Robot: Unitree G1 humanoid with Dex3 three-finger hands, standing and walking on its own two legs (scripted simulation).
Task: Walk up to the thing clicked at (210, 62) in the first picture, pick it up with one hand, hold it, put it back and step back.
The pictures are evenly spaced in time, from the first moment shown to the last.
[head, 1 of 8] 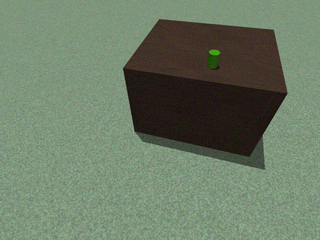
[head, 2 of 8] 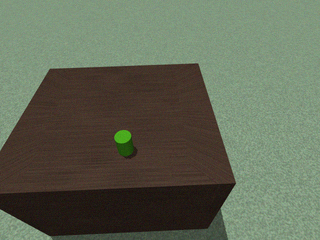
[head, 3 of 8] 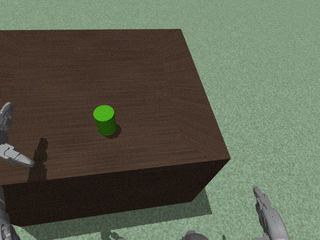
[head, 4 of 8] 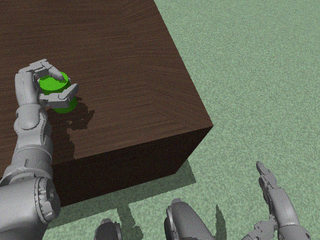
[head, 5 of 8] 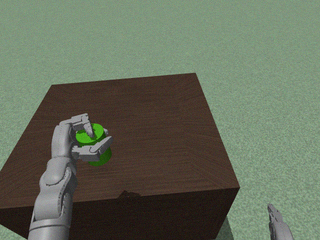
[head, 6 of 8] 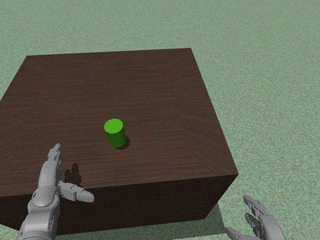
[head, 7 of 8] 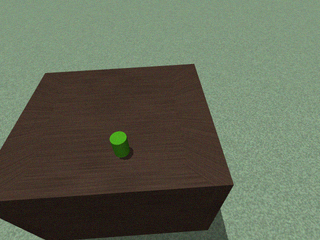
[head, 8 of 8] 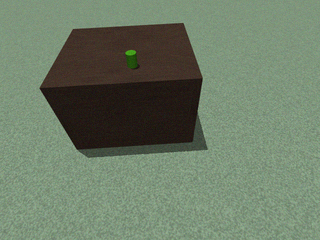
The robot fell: no
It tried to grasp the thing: yes
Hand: left
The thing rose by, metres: 0.25
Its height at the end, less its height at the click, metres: +0.00
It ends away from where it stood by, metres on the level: 0.01
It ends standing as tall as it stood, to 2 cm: yes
